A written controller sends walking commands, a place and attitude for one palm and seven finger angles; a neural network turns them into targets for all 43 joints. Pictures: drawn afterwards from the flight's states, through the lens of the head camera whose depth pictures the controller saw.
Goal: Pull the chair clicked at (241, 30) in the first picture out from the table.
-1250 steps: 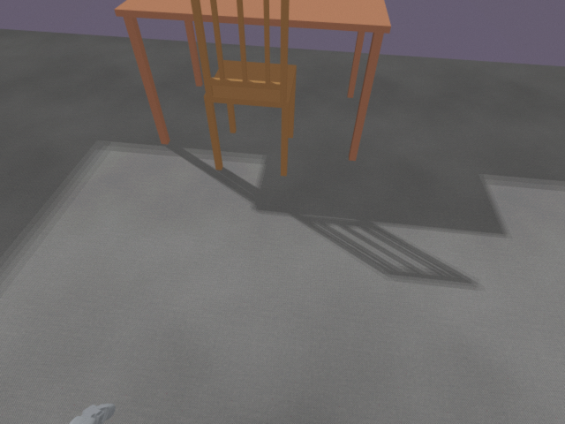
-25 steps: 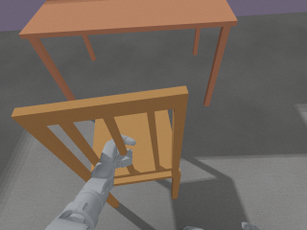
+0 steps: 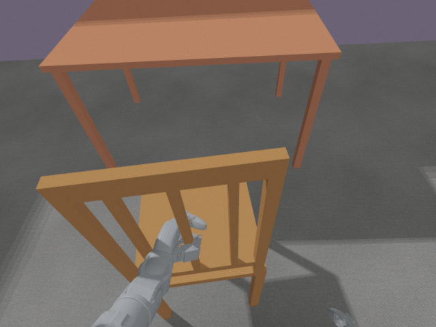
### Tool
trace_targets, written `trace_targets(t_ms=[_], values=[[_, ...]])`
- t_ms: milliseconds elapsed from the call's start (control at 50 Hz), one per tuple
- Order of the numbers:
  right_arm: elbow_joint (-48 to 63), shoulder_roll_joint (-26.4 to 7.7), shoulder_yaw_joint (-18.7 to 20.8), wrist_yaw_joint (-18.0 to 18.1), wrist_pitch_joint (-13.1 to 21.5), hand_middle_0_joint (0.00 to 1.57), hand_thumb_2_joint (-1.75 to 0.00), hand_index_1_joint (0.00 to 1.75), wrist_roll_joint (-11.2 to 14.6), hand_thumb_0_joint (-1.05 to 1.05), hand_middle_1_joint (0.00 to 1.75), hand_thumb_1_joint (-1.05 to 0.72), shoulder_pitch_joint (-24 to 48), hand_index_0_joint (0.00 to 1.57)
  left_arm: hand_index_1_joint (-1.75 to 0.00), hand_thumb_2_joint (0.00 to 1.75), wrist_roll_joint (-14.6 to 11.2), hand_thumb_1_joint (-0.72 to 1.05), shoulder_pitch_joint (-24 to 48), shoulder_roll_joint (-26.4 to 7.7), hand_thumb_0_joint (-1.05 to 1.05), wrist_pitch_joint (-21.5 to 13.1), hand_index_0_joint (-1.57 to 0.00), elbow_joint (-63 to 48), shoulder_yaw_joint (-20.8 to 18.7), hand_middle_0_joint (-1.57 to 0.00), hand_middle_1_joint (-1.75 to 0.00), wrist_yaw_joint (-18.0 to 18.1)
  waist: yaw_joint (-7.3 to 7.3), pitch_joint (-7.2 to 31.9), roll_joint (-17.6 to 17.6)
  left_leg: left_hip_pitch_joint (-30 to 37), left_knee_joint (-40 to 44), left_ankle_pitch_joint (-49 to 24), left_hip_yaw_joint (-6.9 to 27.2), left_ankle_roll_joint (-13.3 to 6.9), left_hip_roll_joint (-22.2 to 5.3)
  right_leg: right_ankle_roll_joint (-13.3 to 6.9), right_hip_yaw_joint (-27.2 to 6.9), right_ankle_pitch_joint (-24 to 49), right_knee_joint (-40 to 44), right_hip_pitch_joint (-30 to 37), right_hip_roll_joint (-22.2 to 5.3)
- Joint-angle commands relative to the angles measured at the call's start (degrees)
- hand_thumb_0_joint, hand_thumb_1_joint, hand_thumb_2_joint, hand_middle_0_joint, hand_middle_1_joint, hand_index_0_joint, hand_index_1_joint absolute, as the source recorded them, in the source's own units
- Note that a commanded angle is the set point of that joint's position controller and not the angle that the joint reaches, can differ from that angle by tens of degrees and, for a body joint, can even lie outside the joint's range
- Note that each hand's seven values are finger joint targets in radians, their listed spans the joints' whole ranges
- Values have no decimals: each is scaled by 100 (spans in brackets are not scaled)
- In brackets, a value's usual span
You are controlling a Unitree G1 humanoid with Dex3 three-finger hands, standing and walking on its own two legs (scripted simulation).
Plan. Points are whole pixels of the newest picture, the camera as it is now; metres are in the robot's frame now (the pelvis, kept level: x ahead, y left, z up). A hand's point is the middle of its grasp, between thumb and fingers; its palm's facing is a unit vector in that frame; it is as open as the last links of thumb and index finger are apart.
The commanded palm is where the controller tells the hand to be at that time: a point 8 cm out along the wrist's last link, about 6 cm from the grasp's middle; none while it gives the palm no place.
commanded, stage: stop walking, hand still on the chair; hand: left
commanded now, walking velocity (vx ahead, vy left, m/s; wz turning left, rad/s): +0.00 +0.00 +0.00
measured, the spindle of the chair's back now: (187, 236) +0.31 +0.09 -0.06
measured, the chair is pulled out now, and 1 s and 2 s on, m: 0.58 0.58 0.58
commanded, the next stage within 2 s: open the thumb and straighten the fingers in 0.02 s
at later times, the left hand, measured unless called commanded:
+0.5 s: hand (188, 246) +0.29 +0.08 -0.07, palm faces -0.15 -0.97 -0.16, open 11.8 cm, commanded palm +0.28 +0.13 -0.04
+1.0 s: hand (184, 252) +0.28 +0.09 -0.07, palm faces -0.14 -0.98 -0.15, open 17.4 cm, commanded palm +0.26 +0.15 -0.06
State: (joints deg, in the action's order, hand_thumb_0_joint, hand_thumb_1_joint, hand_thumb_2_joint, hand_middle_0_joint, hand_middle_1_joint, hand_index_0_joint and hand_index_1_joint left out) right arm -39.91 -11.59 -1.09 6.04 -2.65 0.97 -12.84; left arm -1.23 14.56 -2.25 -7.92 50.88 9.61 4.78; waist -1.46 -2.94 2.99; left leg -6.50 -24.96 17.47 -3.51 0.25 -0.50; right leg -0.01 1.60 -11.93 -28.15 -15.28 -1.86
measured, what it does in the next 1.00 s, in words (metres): stands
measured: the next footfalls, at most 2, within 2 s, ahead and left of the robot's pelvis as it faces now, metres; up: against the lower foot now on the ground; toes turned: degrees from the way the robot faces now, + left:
none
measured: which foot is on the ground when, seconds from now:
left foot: down 0.00-1.00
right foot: down 0.00-1.00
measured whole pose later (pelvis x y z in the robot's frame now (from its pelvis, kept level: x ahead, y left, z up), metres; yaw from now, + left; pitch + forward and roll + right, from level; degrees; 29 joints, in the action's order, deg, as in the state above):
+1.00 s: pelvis +0.01 -0.01 -0.03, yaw +3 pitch +10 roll +1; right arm -32.7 -14.9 0.1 2.3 1.3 1.8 -15.0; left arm -1.1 1.7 -7.4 4.4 21.9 7.0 0.4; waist -3.4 5.2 2.3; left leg -29.0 -45.5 26.7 -0.8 0.5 -0.5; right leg -0.3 3.8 -20.5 -46.2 -35.9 -3.1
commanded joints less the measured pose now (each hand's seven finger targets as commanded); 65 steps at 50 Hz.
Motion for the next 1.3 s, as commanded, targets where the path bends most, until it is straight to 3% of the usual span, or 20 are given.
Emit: trace_targets(t_ms=[0, 60, 100, 120, 140, 160, 240, 320, 340, 480, 600, 620, 700, 780, 880, 920, 940, 1020, 1080, 1280], values=[[662, -762, 249, 72, 170, 20, -90, 30, 3, 0, 30, -90, 136, 20, -145, 90, -43, 90, 1225, -407, 0, -268, -50, -926, -120, -50, -145, -16, 58, 1364, -558, 84, 269, -2048, 579, -106, -702, -275, -516, 1678, 176, 793, -565], [695, -728, 232, 79, 144, 20, -90, 30, 2, 0, 30, -90, 174, 20, -145, 90, -46, 90, 1245, -354, 0, -277, -50, -961, -81, -50, -145, -15, 45, 1391, -673, 74, 227, -1997, 576, -110, -683, -292, -540, 1705, 220, 834, -610], [754, -743, 264, 77, 160, 20, -90, 30, -16, 0, 30, -90, 187, 20, -145, 90, -37, 90, 1238, -741, 0, -339, -50, -1636, -386, -50, -145, 36, 81, 1452, -563, 87, 243, -2063, 603, -113, -684, -298, -556, 1850, 220, 982, -634], [600, -964, 343, -157, 197, 20, -90, 30, 186, 0, 30, -90, -93, 20, -145, 84, -86, 78, 531, -270, 0, -128, -50, -982, -83, -50, -145, -53, -335, 1387, -1660, -820, 25, -1499, 211, -140, -269, -120, 51, 1652, 4, 691, -271], [663, -1021, 356, -259, 266, 20, -90, 30, 194, 0, 30, -90, 4, 20, -145, 78, -99, 66, 921, -624, 0, -218, -50, -1470, -394, -50, -145, -83, -227, 1347, -1897, -1273, -148, -1222, 134, -182, -210, -126, -29, 1651, -96, 647, -259], [730, -1027, 398, -294, 321, 20, -90, 30, 160, 0, 30, -90, 7, 20, -145, 73, -73, 54, 1138, -780, 0, -273, -50, -1885, -506, -50, -145, -108, -267, 1674, -1827, -1358, -201, -1093, 94, -201, -146, -110, -99, 1634, -148, 768, -267], [873, -890, 361, -465, 506, 20, -90, 30, 141, 0, 30, -90, 24, 20, -145, 49, 83, 5, 1059, -805, 0, -196, -50, -2610, -329, -50, -145, -196, -200, 1832, -5, -1329, -375, -872, 66, -133, -4, -162, -63, 1101, -359, 310, -243], [1026, -950, 402, -570, 541, 20, -90, 30, 163, 0, 30, -90, -37, 20, -138, 26, 61, -43, 467, -753, 0, 201, -47, -2730, -298, -47, -138, -253, -165, 1978, -58, -1548, -628, -820, 131, -104, -5, -157, 19, 967, -542, 80, -159], [978, -1008, 398, -558, 497, 20, -90, 30, 169, 0, 30, -90, -77, 20, -130, 20, 38, -55, 734, -1023, 0, 307, -45, -2554, -552, -45, -130, -239, -241, 1846, -228, -1727, -687, -679, 145, -106, -1, -137, 21, 869, -573, -51, -140], [1231, -1058, 426, -463, 539, 20, -90, 30, 156, 0, 30, -90, -77, 20, -80, 20, -134, -55, 735, -799, 0, 580, -27, -3011, -463, -27, -80, -297, -280, 1955, -774, -2116, -915, -354, 180, -131, 17, -58, 40, 488, -765, -217, -107], [1254, -1022, 438, -380, 658, 20, -90, 30, 123, 0, 30, -90, -238, 20, -36, 20, -70, -55, 743, -714, 0, 582, -13, -3550, -300, -13, -36, -281, -325, 2271, -632, -1873, -1092, -778, 255, -129, -7, -45, 86, 852, -997, -364, -85], [1189, -1094, 433, -378, 622, 20, -90, 30, 107, 0, 30, -90, -248, 20, -29, 20, -25, -55, 36, -1095, 0, 675, -10, -2807, -811, -10, -29, -285, -202, 1919, -847, -2237, -1189, -650, 231, -105, 8, -46, 122, 766, -1082, -512, -82], [1368, -1051, 398, -399, 576, 20, -90, 30, 98, 0, 30, -90, -203, 20, 0, 20, 48, -55, 257, -1048, 0, 738, 0, -3336, -661, 0, 0, -353, -215, 2092, -758, -2351, -1280, -568, 201, -133, 56, -30, 63, 727, -1149, -458, -112], [1452, -985, 387, -367, 640, 20, -90, 30, 97, 0, 30, -90, -190, 20, 0, 20, 2, -55, 374, -820, 0, 749, 0, -3943, -343, 0, 0, -409, -291, 2394, -331, -2049, -1399, -983, 262, -121, 24, -69, 105, 1056, -1260, -478, -112], [1458, -1024, 382, -326, 687, 20, -90, 30, 106, 0, 30, -90, -195, 20, 0, 20, -62, -55, -85, -787, 0, 884, 0, -4014, -293, 0, 0, -418, -326, 2307, -637, -2145, -1486, -1081, 321, -121, 18, -47, 165, 1230, -1302, -502, -119], [1480, -1027, 381, -340, 680, 20, -90, 30, 103, 0, 30, -90, -181, 20, 0, 20, -13, -55, -338, -811, 0, 962, 0, -4009, -298, 0, 0, -414, -286, 2172, -600, -2156, -1502, -1080, 325, -103, 12, -53, 191, 1181, -1341, -620, -126], [1440, -1081, 377, -332, 638, 20, -90, 30, 88, 0, 30, -90, -211, 20, 0, 20, 31, -55, -583, -1225, 0, 1008, 0, -3611, -758, 0, 0, -408, -234, 2031, -758, -2412, -1570, -957, 307, -96, 36, -52, 188, 1121, -1403, -685, -117], [1767, -1020, 374, -395, 612, 20, -90, 30, 99, 0, 30, -90, -12, 20, 0, 20, 59, -55, -1424, -978, 0, 1027, 0, -4342, -465, 0, 0, -502, -60, 2198, -488, -2426, -1584, -1047, 266, -80, 47, -101, 179, 1180, -1498, -537, -170], [1913, -974, 382, -376, 678, 20, -90, 30, 104, 0, 30, -90, 60, 20, 0, 20, 54, -55, -1740, -963, 0, 978, 0, -5085, -307, 0, 0, -464, -78, 2349, -225, -2292, -1689, -1230, 274, -84, 39, -119, 175, 1275, -1539, -535, -180], [2107, -985, 321, -241, 873, 20, -90, 30, 79, 0, 30, -90, 111, 20, 0, 20, 175, -55, -2742, -974, 0, 1061, 0, -6125, 16, 0, 0, -306, -252, 1973, -559, -2510, -1952, -735, 418, -126, 90, -64, 223, 698, -1621, -1042, -147]])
